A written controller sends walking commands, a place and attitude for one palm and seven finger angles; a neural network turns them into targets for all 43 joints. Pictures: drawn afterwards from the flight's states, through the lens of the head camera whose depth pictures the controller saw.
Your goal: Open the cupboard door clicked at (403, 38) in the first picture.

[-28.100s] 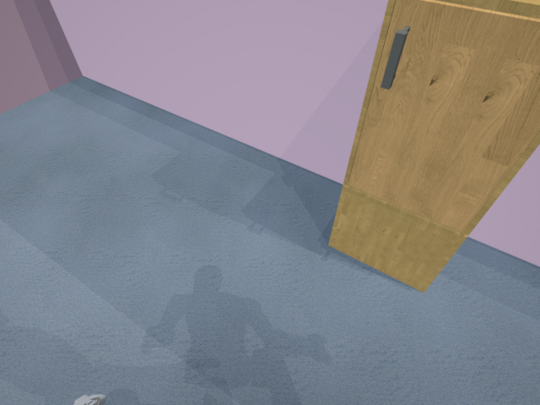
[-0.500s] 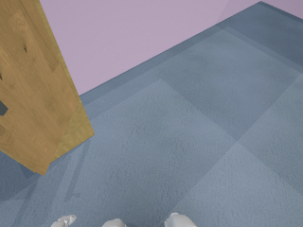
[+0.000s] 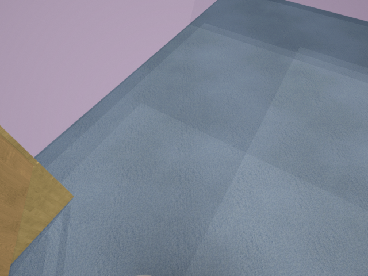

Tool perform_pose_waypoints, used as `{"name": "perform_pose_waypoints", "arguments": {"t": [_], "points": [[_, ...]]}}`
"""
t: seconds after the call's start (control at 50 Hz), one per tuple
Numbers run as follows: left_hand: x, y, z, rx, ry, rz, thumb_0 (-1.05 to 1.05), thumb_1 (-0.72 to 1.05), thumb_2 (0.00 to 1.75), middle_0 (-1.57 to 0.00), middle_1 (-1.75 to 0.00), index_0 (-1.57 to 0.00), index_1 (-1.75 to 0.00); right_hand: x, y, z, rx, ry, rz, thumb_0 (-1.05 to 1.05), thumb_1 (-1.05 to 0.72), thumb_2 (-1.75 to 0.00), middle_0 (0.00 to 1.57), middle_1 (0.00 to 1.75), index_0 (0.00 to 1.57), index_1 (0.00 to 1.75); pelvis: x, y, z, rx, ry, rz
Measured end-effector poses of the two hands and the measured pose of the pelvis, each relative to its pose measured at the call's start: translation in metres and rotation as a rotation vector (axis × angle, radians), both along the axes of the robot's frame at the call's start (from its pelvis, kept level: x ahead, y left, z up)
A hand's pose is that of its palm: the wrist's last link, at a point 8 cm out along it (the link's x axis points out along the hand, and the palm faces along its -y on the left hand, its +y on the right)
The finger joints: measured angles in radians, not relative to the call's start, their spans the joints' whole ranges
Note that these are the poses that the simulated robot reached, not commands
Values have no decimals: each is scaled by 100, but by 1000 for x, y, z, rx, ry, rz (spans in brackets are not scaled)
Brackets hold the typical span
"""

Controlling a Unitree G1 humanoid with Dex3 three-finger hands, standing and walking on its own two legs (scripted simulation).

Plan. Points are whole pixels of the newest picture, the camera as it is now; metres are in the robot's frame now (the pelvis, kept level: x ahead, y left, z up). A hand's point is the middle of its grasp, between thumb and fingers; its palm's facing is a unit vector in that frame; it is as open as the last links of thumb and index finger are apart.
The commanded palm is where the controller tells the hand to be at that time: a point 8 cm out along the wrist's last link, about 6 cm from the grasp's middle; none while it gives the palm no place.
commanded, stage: walk to a spot facing it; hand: left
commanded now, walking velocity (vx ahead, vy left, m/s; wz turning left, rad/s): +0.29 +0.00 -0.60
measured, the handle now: out of the picture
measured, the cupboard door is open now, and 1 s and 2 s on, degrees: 41 41 41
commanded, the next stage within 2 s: turn to face it in 1.28 s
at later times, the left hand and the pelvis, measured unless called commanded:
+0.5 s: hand (155, 226) +0.25 +0.09 -0.15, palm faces -0.28 -0.94 -0.21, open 7.4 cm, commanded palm none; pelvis +0.13 -0.08 +0.01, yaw -17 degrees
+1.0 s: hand (208, 142) +0.53 -0.06 -0.16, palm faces -0.43 -0.88 -0.22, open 7.4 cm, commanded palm none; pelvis +0.34 -0.18 +0.00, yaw -26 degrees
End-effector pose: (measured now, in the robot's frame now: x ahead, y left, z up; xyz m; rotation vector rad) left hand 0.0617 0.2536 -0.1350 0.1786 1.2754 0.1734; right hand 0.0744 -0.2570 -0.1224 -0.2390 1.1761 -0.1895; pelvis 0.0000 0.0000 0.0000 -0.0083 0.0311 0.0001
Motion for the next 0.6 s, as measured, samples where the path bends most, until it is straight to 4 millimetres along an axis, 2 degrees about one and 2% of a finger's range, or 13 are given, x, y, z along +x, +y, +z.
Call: {"name": "perform_pose_waypoints", "arguments": {"t": [0.08, 0.18, 0.26, 0.32, 0.36, 0.4, 0.52, 0.6], "points": [[29, -5, 2, -23, -2, -61, 1, 90, 90, -20, -30, -21, -30, -15, 1, 5, 3, 10, -33, 1, -90, -89, 20, 30, 20, 30, 12, -4, 4, 3, -17, -55], [93, -31, 18, -44, -74, -152, 1, 91, 90, -20, -30, -20, -30, -51, -9, 7, 29, 122, -110, 1, -90, -89, 20, 30, 20, 30, 33, -18, 13, -2, -16, -113], [152, -63, 22, -31, -136, -250, 1, 91, 90, -20, -30, -20, -30, -75, -28, -6, 57, 203, -203, 1, -90, -89, 20, 30, 20, 30, 57, -40, 6, -3, -18, -167], [186, -82, 15, -4, -204, -285, 1, 91, 90, -20, -30, -20, -30, -78, -48, -22, 70, 253, -258, 1, -90, -89, 20, 30, 20, 30, 72, -58, -10, 14, -27, -193], [193, -91, 14, 7, -189, -291, 1, 91, 90, -20, -30, -20, -30, -64, -59, -22, 64, 250, -282, 1, -90, -89, 20, 30, 20, 30, 82, -63, -8, 7, -31, -206], [195, -98, 15, 10, -144, -301, 1, 91, 90, -20, -30, -20, -30, -39, -69, -15, 54, 208, -297, 1, -91, -89, 20, 30, 20, 30, 94, -68, -1, 6, -24, -226], [199, -114, 10, -34, 3, -323, 1, 90, 90, -20, -30, -21, -30, 56, -84, 11, 36, 16, -306, 1, -91, -89, 20, 30, 20, 30, 139, -76, 14, 21, -5, -301], [216, -115, -4, -66, 67, -316, 1, 90, 90, -21, -30, -21, -30, 114, -85, 13, 13, -81, -298, 1, -91, -89, 20, 30, 20, 30, 180, -75, 7, -1, -6, -348]]}}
